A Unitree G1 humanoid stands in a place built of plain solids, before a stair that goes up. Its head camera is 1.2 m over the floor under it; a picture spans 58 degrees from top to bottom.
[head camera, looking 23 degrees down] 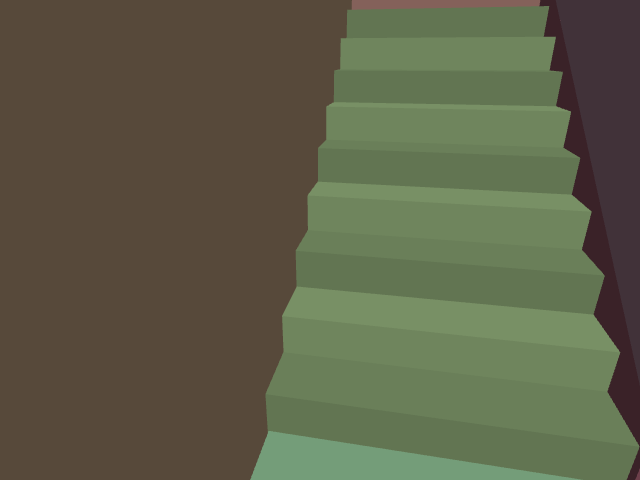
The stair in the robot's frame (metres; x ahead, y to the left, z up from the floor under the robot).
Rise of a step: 0.16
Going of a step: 0.23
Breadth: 1.13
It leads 11 degrees to the right of straight ahead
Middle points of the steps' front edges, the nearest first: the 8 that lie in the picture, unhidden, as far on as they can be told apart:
1.02 -0.37 0.16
1.24 -0.41 0.33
1.47 -0.46 0.49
1.69 -0.50 0.65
1.91 -0.54 0.81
2.13 -0.58 0.97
2.35 -0.63 1.13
2.57 -0.67 1.29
